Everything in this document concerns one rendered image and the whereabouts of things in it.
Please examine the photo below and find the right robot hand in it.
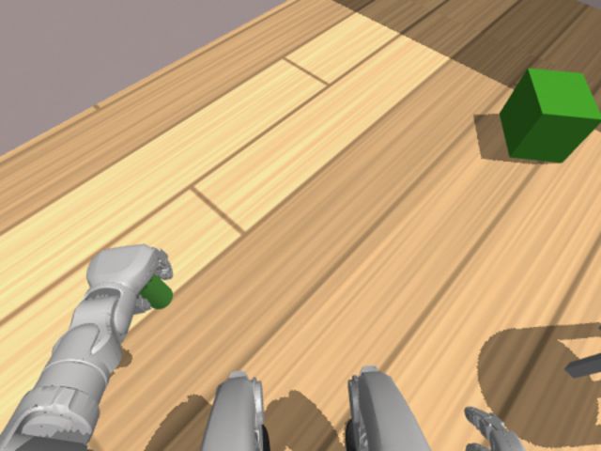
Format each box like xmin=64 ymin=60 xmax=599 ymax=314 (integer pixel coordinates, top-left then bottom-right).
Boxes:
xmin=465 ymin=407 xmax=526 ymax=451

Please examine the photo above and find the left robot arm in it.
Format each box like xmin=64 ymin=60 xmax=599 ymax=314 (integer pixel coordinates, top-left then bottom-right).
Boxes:
xmin=0 ymin=282 xmax=137 ymax=451

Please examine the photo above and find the left robot hand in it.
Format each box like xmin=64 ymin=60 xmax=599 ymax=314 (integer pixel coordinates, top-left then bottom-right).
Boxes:
xmin=86 ymin=244 xmax=173 ymax=315

